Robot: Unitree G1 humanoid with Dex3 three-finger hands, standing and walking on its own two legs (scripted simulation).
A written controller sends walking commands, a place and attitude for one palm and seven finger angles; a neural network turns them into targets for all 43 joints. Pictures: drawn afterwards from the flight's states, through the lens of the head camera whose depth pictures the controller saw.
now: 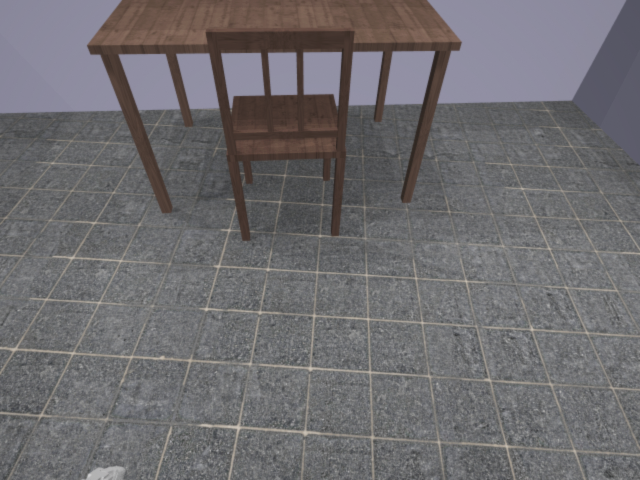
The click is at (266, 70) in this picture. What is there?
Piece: chair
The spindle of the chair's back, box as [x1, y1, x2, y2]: [261, 49, 273, 131]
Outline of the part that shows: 261,49 268,131 273,131 267,49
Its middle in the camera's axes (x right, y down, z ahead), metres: -0.17 -0.45 +1.19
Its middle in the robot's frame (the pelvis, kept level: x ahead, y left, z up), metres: +1.17 +0.23 -0.11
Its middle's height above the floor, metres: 0.66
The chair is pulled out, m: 0.00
